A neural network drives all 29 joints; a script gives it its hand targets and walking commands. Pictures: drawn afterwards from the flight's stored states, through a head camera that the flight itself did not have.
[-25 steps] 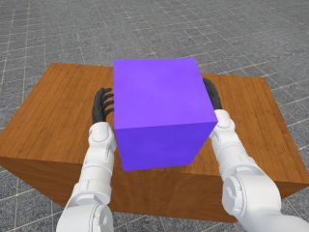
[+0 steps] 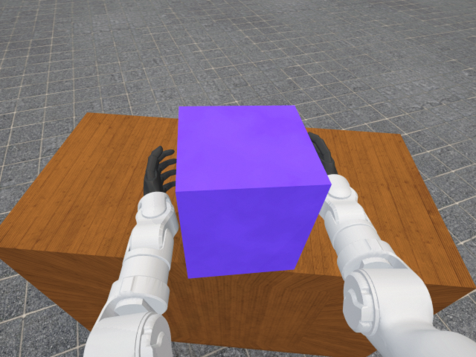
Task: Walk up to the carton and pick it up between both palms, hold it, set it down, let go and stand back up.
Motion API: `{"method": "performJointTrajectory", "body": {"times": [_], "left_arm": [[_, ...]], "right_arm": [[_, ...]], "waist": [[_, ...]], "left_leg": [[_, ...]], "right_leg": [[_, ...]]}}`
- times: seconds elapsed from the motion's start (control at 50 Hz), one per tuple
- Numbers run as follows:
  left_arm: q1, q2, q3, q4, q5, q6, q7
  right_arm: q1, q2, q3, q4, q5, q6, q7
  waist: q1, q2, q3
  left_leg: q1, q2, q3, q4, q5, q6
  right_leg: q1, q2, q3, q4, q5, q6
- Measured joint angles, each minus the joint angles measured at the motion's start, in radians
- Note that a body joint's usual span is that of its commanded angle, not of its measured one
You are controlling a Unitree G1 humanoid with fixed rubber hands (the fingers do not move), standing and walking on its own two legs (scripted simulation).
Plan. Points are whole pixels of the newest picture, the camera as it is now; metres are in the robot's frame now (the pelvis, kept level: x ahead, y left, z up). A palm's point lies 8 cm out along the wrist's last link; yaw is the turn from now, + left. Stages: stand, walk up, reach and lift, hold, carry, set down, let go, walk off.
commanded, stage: reach and lift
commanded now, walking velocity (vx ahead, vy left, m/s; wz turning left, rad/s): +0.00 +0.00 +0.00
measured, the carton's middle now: (240, 193) +0.39 +0.02 +0.07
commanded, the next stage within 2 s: hold in 1.68 s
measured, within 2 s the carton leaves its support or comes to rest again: neither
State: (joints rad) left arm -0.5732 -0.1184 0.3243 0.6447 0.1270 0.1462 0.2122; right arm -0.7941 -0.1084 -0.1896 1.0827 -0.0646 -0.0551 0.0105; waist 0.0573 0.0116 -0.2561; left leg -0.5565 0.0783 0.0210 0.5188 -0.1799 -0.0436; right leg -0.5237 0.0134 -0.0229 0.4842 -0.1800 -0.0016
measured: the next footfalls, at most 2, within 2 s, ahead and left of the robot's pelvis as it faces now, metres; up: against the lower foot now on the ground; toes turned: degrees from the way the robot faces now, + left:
none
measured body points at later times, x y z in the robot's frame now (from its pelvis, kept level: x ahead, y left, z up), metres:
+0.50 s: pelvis -0.02 +0.00 +0.00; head -0.06 +0.01 +0.45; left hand +0.37 +0.19 +0.14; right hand +0.41 -0.11 +0.16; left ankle +0.03 +0.14 -0.73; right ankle +0.03 -0.12 -0.73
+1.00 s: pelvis -0.02 +0.01 +0.00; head -0.10 +0.02 +0.45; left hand +0.36 +0.20 +0.19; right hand +0.39 -0.10 +0.20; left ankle +0.03 +0.14 -0.73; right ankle +0.03 -0.12 -0.73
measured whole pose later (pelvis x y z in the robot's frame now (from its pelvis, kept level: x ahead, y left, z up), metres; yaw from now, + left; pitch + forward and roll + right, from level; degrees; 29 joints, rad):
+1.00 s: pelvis -0.02 +0.01 +0.00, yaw +2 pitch +3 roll -2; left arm -0.73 0.04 0.26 0.64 0.07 0.51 0.13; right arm -0.84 -0.06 -0.15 0.90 0.05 0.33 -0.16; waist 0.02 0.01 -0.26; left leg -0.41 0.07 -0.02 0.52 -0.17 -0.04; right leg -0.33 0.01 -0.06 0.42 -0.15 0.00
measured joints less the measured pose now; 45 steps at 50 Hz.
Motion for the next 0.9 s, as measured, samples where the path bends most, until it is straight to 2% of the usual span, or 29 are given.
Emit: {"method": "performJointTrajectory", "body": {"times": [0.26,0.5,0.66,0.9], "left_arm": [[-0.038,0.06,-0.058,0.0,-0.046,0.112,-0.002],[-0.104,0.092,-0.06,0.0,-0.047,0.216,-0.016],[-0.121,0.121,-0.06,0.0,-0.048,0.264,-0.045],[-0.137,0.146,-0.064,0.0,-0.058,0.326,-0.072]], "right_arm": [[0.0,0.009,0.038,-0.073,0.089,0.126,-0.055],[-0.043,0.009,0.039,-0.081,0.092,0.206,-0.083],[-0.05,0.032,0.039,-0.113,0.092,0.267,-0.125],[-0.05,0.048,0.039,-0.179,0.108,0.371,-0.165]], "waist": [[0.0,0.0,-0.013],[0.0,0.0,-0.013],[0.0,0.0,-0.013],[-0.025,0.0,-0.01]], "left_leg": [[0.026,-0.001,-0.014,0.0,0.01,0.0],[0.049,-0.001,-0.017,0.0,0.019,0.0],[0.075,-0.002,-0.02,0.0,0.018,0.0],[0.13,-0.004,-0.037,0.0,0.012,0.0]], "right_leg": [[0.041,0.0,-0.013,-0.02,0.017,0.0],[0.069,0.0,-0.015,-0.028,0.029,0.0],[0.1,0.0,-0.018,-0.036,0.03,0.0],[0.175,0.0,-0.035,-0.064,0.033,0.0]]}}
